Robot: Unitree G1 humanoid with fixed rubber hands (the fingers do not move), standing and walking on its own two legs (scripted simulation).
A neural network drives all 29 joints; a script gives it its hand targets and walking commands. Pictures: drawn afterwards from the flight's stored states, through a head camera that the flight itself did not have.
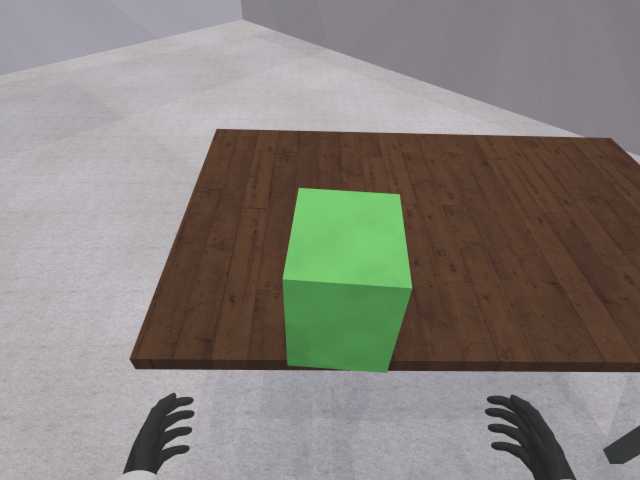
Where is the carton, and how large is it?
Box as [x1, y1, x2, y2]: [283, 188, 411, 372]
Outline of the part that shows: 299,188 283,274 287,364 386,372 411,290 399,194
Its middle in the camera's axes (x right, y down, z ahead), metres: +0.04 +0.07 +0.65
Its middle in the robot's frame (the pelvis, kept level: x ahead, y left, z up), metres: +0.44 +0.00 -0.02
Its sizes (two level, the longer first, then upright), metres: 0.199 0.167 0.223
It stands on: a table, 0.65 m high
